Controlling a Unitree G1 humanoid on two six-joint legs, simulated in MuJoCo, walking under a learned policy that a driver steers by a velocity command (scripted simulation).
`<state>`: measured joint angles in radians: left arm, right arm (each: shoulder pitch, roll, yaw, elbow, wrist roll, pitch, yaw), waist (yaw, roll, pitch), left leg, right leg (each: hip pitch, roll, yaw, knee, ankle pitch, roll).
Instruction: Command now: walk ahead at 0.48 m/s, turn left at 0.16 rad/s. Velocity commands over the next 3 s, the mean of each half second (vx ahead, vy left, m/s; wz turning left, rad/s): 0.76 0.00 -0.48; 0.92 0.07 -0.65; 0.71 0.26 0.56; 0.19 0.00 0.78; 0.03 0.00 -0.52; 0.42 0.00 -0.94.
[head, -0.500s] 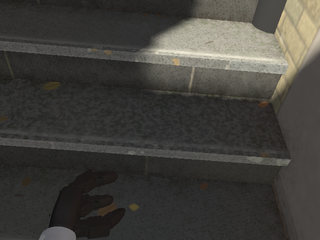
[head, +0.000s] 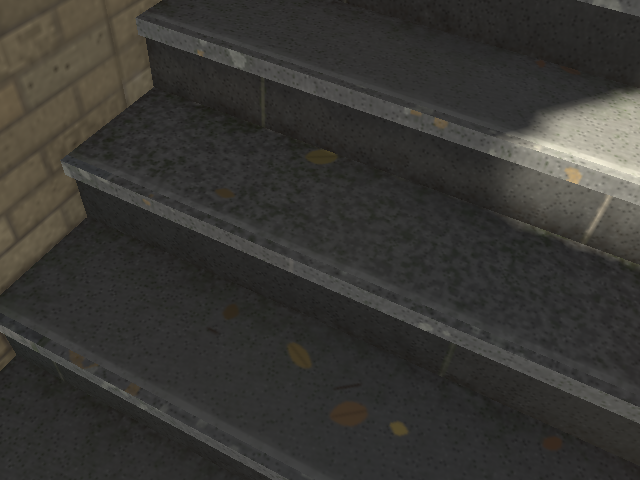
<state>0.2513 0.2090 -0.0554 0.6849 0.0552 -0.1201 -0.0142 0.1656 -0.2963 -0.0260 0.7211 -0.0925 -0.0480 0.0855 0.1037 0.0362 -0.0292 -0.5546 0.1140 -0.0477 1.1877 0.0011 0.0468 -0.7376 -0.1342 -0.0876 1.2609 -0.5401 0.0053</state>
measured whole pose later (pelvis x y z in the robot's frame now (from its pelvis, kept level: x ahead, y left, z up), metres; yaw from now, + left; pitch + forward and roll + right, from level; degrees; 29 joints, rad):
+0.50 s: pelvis +0.17 +0.03 +0.02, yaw -17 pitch +3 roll -3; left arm 0.16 0.23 0.01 0.72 -0.01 0.00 0.03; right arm 0.37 -0.20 -0.01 0.81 -0.05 -0.09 -0.02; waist 0.01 0.01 -0.12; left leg -0.44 0.03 0.00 1.53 -0.06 0.01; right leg -0.57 0.22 -0.13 1.14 -0.67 -0.22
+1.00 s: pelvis +0.49 -0.10 +0.27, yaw -36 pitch +2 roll +4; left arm -0.02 0.20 0.05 0.48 0.04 -0.04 0.05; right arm 0.39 -0.28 -0.09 0.88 -0.01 -0.09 -0.01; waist -0.06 -0.01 -0.03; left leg -0.22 -0.01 0.11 0.62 -0.43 -0.01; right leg -1.01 0.09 0.14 1.92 -0.59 -0.10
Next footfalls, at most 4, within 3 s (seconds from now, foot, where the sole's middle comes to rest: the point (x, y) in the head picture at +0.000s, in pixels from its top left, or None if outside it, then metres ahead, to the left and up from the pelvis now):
0.04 left None -0.02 0.13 -0.82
0.42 right None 0.18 0.01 -0.65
0.78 left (344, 407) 0.54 0.02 -0.48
1.06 right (573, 349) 0.60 -0.32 -0.31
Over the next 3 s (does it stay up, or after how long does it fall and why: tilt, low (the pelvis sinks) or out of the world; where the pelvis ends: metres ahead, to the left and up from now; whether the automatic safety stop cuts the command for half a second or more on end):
stays up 1.23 -0.32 0.64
